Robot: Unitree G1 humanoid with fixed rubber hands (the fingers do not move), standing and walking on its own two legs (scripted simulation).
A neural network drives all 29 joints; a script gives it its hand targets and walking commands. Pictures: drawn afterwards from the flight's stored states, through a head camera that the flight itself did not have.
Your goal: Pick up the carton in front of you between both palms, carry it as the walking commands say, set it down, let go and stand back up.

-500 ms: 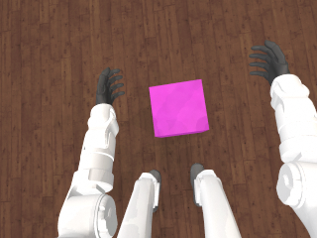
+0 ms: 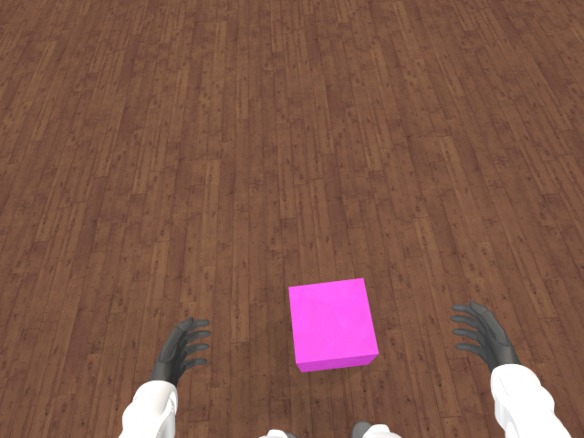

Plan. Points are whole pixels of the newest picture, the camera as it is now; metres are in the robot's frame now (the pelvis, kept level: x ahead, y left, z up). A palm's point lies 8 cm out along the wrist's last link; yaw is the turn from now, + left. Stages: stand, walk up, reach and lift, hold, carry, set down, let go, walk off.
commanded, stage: let go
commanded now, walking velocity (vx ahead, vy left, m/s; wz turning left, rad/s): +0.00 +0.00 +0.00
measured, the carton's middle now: (330, 328) +0.39 -0.01 -0.63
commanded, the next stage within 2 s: stand in 0.66 s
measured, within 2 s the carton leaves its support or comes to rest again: neither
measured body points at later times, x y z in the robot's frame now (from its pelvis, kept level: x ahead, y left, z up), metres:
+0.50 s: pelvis +0.01 +0.01 +0.02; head +0.02 +0.01 +0.47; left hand +0.19 +0.24 -0.05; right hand +0.18 -0.22 -0.05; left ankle -0.03 +0.12 -0.72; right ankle +0.01 -0.11 -0.72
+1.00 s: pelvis +0.05 +0.01 +0.01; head +0.04 +0.03 +0.46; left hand +0.15 +0.27 -0.11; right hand +0.14 -0.25 -0.09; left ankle -0.03 +0.12 -0.72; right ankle +0.01 -0.11 -0.72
